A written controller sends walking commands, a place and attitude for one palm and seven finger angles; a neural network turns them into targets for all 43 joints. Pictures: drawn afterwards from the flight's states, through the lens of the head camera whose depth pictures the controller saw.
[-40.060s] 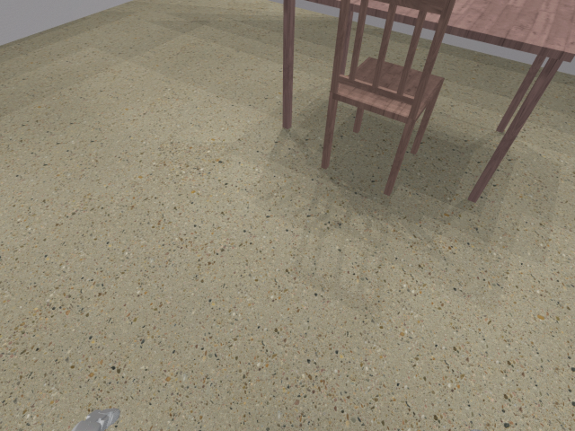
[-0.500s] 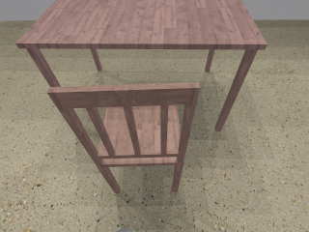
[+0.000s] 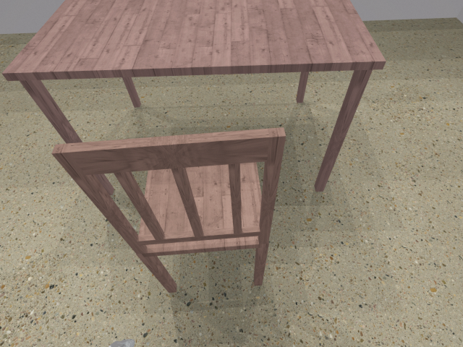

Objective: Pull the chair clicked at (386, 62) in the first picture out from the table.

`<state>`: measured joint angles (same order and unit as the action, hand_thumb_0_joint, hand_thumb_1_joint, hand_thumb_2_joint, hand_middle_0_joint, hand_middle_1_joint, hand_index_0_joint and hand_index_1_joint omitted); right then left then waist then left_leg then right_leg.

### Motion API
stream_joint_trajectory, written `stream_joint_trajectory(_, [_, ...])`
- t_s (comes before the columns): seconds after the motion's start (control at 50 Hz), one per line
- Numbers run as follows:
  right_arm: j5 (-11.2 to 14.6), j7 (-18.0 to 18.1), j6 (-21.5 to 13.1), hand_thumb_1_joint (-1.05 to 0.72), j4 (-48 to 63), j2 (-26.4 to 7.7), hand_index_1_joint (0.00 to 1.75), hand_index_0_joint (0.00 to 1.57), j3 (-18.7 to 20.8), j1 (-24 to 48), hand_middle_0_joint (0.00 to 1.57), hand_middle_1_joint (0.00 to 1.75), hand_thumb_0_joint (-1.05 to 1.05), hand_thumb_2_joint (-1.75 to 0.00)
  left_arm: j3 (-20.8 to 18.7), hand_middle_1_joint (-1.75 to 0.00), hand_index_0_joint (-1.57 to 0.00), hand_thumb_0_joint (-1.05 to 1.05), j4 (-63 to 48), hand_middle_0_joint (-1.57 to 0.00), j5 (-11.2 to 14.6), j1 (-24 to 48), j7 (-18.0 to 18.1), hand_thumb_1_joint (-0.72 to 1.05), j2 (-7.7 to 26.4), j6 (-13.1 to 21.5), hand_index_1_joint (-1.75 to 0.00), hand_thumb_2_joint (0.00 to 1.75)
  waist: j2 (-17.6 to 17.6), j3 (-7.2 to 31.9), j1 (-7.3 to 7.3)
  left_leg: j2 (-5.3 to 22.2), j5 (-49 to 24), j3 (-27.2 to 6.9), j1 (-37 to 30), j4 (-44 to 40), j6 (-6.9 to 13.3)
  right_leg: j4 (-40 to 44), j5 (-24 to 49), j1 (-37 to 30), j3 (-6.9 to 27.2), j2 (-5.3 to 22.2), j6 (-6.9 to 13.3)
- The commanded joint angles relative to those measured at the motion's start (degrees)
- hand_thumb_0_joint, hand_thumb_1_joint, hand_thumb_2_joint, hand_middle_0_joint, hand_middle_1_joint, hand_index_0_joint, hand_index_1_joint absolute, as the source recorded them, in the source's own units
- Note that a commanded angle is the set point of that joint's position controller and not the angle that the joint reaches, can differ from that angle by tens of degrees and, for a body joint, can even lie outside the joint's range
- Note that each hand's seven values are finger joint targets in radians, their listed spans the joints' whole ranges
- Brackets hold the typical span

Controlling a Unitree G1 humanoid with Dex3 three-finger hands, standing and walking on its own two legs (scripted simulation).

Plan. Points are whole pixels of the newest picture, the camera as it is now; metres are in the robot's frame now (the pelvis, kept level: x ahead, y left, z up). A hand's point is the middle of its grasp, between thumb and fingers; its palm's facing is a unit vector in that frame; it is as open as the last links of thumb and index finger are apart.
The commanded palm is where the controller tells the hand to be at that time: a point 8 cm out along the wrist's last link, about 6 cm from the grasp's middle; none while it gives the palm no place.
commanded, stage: come to a stop and stand still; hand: left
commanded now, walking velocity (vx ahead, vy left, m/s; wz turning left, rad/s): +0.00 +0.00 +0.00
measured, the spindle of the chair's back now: (190, 205) +0.42 +0.12 -0.09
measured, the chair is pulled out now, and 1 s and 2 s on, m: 0.29 0.29 0.29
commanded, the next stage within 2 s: look again from close up in 0.76 s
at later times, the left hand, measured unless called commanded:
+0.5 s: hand out of the picture -0.03 +0.25 -0.18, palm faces +0.03 -0.98 -0.21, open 7.4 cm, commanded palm none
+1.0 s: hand out of the picture +0.00 +0.23 -0.18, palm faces +0.02 -0.99 -0.17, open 7.4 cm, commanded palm none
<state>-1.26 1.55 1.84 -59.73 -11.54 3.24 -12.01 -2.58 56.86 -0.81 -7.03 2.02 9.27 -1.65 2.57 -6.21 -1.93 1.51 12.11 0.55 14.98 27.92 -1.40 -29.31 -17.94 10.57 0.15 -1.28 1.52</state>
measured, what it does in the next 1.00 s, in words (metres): shifts its weight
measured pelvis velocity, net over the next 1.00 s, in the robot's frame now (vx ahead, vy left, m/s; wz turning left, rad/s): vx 0.00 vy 0.06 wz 0.02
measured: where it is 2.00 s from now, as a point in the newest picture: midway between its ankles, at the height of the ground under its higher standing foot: outside the picture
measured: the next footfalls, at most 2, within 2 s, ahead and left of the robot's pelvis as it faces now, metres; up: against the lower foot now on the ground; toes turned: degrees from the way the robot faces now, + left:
none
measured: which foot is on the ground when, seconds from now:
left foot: down 0.00-1.00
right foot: down 0.00-1.00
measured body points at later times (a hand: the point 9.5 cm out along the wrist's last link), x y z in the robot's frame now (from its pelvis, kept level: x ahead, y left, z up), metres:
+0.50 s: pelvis -0.02 +0.06 +0.00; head -0.01 +0.08 +0.45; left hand -0.03 +0.30 -0.16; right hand +0.05 -0.17 -0.14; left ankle +0.01 +0.13 -0.74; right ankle -0.02 -0.10 -0.74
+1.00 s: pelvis +0.00 +0.06 +0.00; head +0.01 +0.08 +0.45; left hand +0.00 +0.28 -0.17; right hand +0.03 -0.18 -0.14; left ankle +0.01 +0.13 -0.74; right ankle -0.02 -0.10 -0.74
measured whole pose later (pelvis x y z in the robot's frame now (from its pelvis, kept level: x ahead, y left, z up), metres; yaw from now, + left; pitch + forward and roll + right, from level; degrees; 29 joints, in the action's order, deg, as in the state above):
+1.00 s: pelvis +0.00 +0.06 +0.00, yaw +1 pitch -1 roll +0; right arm 0.1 0.8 -1.5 -62.4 -9.2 0.0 -14.1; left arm 1.0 61.1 -1.2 -16.6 2.1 9.9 0.1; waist -2.1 -1.6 0.4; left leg -3.1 13.7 2.3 13.0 27.2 4.1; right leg -25.5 -15.8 9.1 0.7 3.1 -3.3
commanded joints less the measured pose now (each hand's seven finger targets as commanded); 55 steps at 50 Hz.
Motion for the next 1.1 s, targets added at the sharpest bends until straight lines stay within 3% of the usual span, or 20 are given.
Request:
stream_joint_trajectory(0.0, [0.62, -0.87, -2.24, -0.9, 9.17, -2.87, 0.3, 0.2, -0.26, -1.48, 0.2, 0.3, 0.0, -0.9, -0.72, -0.3, -0.2, 0.0, -4.92, -0.2, -0.18, -8.46, 2.37, 0.9, 10.76, 4.19, -0.3, 0.9, -17.61, 15.71, 2.32, -0.13, 8.86, -1.74, 6.3, 13.24, 1.54, 3.44, 46.8, -10.69, 12.9, 16.03, 1.36])
stream_joint_trajectory(0.02, [0.16, -0.91, -1.94, -0.9, 8.22, -2.31, 0.3, 0.2, -0.55, -0.94, 0.2, 0.3, 0.0, -0.9, -0.59, -0.3, -0.2, 0.0, -4.85, -0.2, -0.51, -7.93, 1.98, 0.9, 10.54, 4.27, -0.3, 0.9, -9.99, 16.72, 3.04, -0.14, 9.95, -1.04, 7.3, 15.14, 1.15, 2.16, 50.37, -13.67, 13.07, 17.42, 4.82])
stream_joint_trajectory(0.04, [0.46, -0.99, -1.8, -0.9, 8.79, -1.93, 0.3, 0.2, -0.64, -0.06, 0.2, 0.3, 0.0, -0.9, -0.74, -0.3, -0.2, 0.0, -5.7, -0.2, -0.7, -8.65, 2.09, 0.9, 10.96, 4.36, -0.3, 0.9, -11.02, 14.55, 3.13, 0.23, 11.5, -0.76, 8.71, 17.47, 1.31, 2.63, 47.48, -11.09, 13.01, 17.51, 6.49])
stream_joint_trajectory(0.08, [0.92, -1.03, -1.7, -0.9, 9.2, -1.63, 0.3, 0.2, -0.64, -1.11, 0.2, 0.3, 0.0, -0.9, -0.31, -0.3, -0.2, 0.0, -6.89, -0.2, -0.92, -6.64, 1.87, 0.9, 11.28, 4.12, -0.3, 0.9, -8.4, 9.77, 0.96, -0.37, 10.79, 0.29, 5.7, 13.66, 1.23, 2.76, 42.32, -4.44, 10.2, 15.07, 7.37])
stream_joint_trajectory(0.12, [0.92, -1.16, -1.93, -0.9, 7.58, -1.42, 0.3, 0.2, -0.81, -4.46, 0.2, 0.3, 0.0, -0.9, 0.31, -0.3, -0.2, 0.0, -7.62, -0.2, -0.65, -4.59, 1.47, 0.9, 11.07, 3.41, -0.3, 0.9, -6.3, 5.82, -0.78, -1.22, 1.55, 1.58, -2.31, 2.8, 1.1, 1.47, 28.26, 3.55, 6.76, 11.29, 4.56])
stream_joint_trajectory(0.14, [0.87, -1.19, -2.24, -0.9, 7.28, -2.52, 0.3, 0.2, -0.85, -4.96, 0.2, 0.3, 0.0, -0.9, 0.77, -0.3, -0.2, 0.0, -7.63, -0.2, -0.38, -5.19, 1.3, 0.9, 9.93, 3.01, -0.3, 0.9, -4.27, 4.0, -0.49, 0.25, -2.69, -0.71, -3.46, 1.2, 1.8, 0.81, 18.73, 6.61, 5.41, 8.72, 2.56])
stream_joint_trajectory(0.16, [0.58, -1.1, -2.6, -0.9, 7.52, -4.28, 0.3, 0.2, -0.78, -4.62, 0.2, 0.3, 0.0, -0.9, 1.08, -0.3, -0.2, 0.0, -7.41, -0.2, -0.15, -6.45, 1.17, 0.9, 8.76, 2.51, -0.3, 0.9, -0.47, 3.14, 0.51, 3.77, -6.39, -4.85, -2.23, -0.44, 3.37, 1.26, 9.18, 8.09, 4.19, 6.09, 0.78])
stream_joint_trajectory(0.18, [0.29, -0.94, -2.6, -0.9, 7.87, -5.33, 0.3, 0.2, -0.94, -3.86, 0.2, 0.3, 0.0, -0.9, 1.18, -0.3, -0.2, 0.0, -7.02, -0.2, -0.14, -7.92, 1.2, 0.9, 7.84, 2.13, -0.3, 0.9, 0.47, 1.47, 1.55, 5.95, -3.85, -6.76, 0.97, -2.68, 4.73, 2.72, 1.8, 7.24, 3.11, 4.39, 0.09])
stream_joint_trajectory(0.2, [0.19, -0.84, -2.45, -0.9, 8.21, -5.68, 0.3, 0.2, -1.17, -3.09, 0.2, 0.3, 0.0, -0.9, 1.3, -0.3, -0.2, 0.0, -6.78, -0.2, -0.3, -9.13, 1.15, 0.9, 7.47, 2.13, -0.3, 0.9, -1.95, 0.05, 2.0, 5.74, -0.31, -7.24, 2.88, -3.33, 5.19, 3.76, -0.7, 6.92, 3.31, 3.65, 0.08])
stream_joint_trajectory(0.22, [0.12, -0.96, -2.53, -0.9, 7.69, -5.58, 0.3, 0.2, -1.17, -2.27, 0.2, 0.3, 0.0, -0.9, 1.45, -0.3, -0.2, 0.0, -6.09, -0.2, -0.5, -8.86, 0.99, 0.9, 7.5, 1.63, -0.3, 0.9, 3.95, -1.6, 2.0, 5.64, 3.58, -9.36, 5.13, -6.36, 5.39, 2.95, -3.38, 6.68, 2.35, 3.45, -0.16])
stream_joint_trajectory(0.26, [0.21, -1.0, -2.51, -0.9, 8.31, -6.61, 0.3, 0.2, -1.29, -1.36, 0.2, 0.3, 0.0, -0.9, 1.7, -0.3, -0.2, 0.0, -5.44, -0.2, -0.68, -10.79, 0.67, 0.9, 7.37, 1.33, -0.3, 0.9, 4.9, -1.92, 2.59, 6.2, 12.2, -11.06, 7.61, -10.44, 5.79, 1.67, -3.77, 4.56, 0.64, 2.54, -0.7])
stream_joint_trajectory(0.36, [0.37, -1.08, -2.54, -0.9, 8.25, -7.25, 0.3, 0.2, -1.07, -0.99, 0.2, 0.3, 0.0, -0.9, 1.9, -0.3, -0.2, 0.0, -4.38, -0.2, -0.81, -12.54, 0.13, 0.9, 7.38, 1.62, -0.3, 0.9, 1.24, 2.43, 2.61, 5.54, 18.07, -11.22, 4.87, -12.16, 5.48, 2.75, -2.66, 3.86, 0.6, 3.26, -0.87])
stream_joint_trajectory(0.44, [0.6, -1.08, -2.96, -0.9, 7.32, -7.06, 0.3, 0.2, -1.1, -1.49, 0.2, 0.3, 0.0, -0.9, 1.99, -0.3, -0.2, 0.0, -3.39, -0.2, -0.81, -13.34, -0.03, 0.9, 7.41, 1.97, -0.3, 0.9, -0.18, 5.47, 2.54, 5.41, 14.17, -10.74, 1.64, -11.74, 5.56, 3.89, -0.9, 3.36, 0.82, 4.25, -1.03])
stream_joint_trajectory(0.5, [0.79, -1.1, -3.25, -0.9, 6.16, -6.57, 0.3, 0.2, -1.3, -1.62, 0.2, 0.3, 0.0, -0.9, 2.21, -0.3, -0.2, 0.0, -2.0, -0.2, -0.73, -14.47, 0.01, 0.9, 7.29, 2.4, -0.3, 0.9, -1.95, 5.88, 2.6, 4.85, 10.01, -9.6, 0.14, -10.31, 5.38, 5.48, 1.36, 3.07, 1.64, 5.35, -1.07])
stream_joint_trajectory(0.62, [1.09, -0.83, -3.77, -0.9, 3.53, -6.04, 0.3, 0.2, -1.72, -2.81, 0.2, 0.3, 0.0, -0.9, 2.47, -0.3, -0.2, 0.0, 0.28, -0.2, -0.53, -15.1, 0.16, 0.9, 7.62, 2.46, -0.3, 0.9, -1.18, 4.96, 2.57, 4.57, 1.53, -8.55, -1.64, -9.52, 5.25, 6.37, 4.38, 2.3, 1.4, 6.11, -1.27])
stream_joint_trajectory(0.68, [1.1, -0.76, -3.85, -0.9, 2.47, -5.9, 0.3, 0.2, -1.87, -3.3, 0.2, 0.3, 0.0, -0.9, 2.63, -0.3, -0.2, 0.0, 1.41, -0.2, -0.52, -15.58, 0.35, 0.9, 7.29, 2.48, -0.3, 0.9, -2.77, 4.6, 2.47, 4.19, -0.05, -8.02, -2.17, -8.91, 4.99, 6.49, 5.31, 2.09, 1.78, 6.43, -1.42])
stream_joint_trajectory(0.72, [1.15, -0.73, -3.87, -0.9, 1.69, -5.52, 0.3, 0.2, -1.96, -3.3, 0.2, 0.3, 0.0, -0.9, 2.68, -0.3, -0.2, 0.0, 1.82, -0.2, -0.46, -15.52, 0.35, 0.9, 7.35, 2.4, -0.3, 0.9, -1.7, 3.06, 2.72, 4.08, 0.35, -7.79, -1.43, -9.49, 5.02, 6.91, 4.97, 2.25, 1.61, 6.57, -1.39])
stream_joint_trajectory(0.9, [1.16, -0.54, -4.13, -0.9, -0.03, -4.54, 0.3, 0.2, -2.16, -4.16, 0.2, 0.3, 0.0, -0.9, 2.58, -0.3, -0.2, 0.0, 2.74, -0.2, -0.38, -14.81, 0.63, 0.9, 6.73, 2.56, -0.3, 0.9, -3.59, 4.26, 2.62, 3.4, -6.01, -6.36, -3.32, -7.42, 4.7, 6.85, 8.24, 1.0, 2.15, 7.24, -1.5])
stream_joint_trajectory(1.02, [1.18, -0.32, -4.19, -0.9, -0.93, -4.17, 0.3, 0.2, -2.28, -4.16, 0.2, 0.3, 0.0, -0.9, 2.53, -0.3, -0.2, 0.0, 2.77, -0.2, -0.17, -13.95, 0.63, 0.9, 6.75, 2.46, -0.3, 0.9, -1.62, 4.25, 2.74, 3.55, -8.98, -5.92, -4.29, -7.25, 4.64, 6.97, 8.78, 0.54, 2.07, 7.0, -1.46])
stream_joint_trajectory(1.08, [1.19, -0.29, -4.16, -0.9, -1.25, -4.05, 0.3, 0.2, -2.25, -4.27, 0.2, 0.3, 0.0, -0.9, 2.53, -0.3, -0.2, 0.0, 2.94, -0.2, -0.2, -13.59, 0.7, 0.9, 6.62, 2.48, -0.3, 0.9, -2.7, 3.98, 2.57, 3.5, -9.4, -5.49, -4.57, -6.75, 4.43, 7.11, 9.29, 0.69, 2.34, 7.19, -1.54])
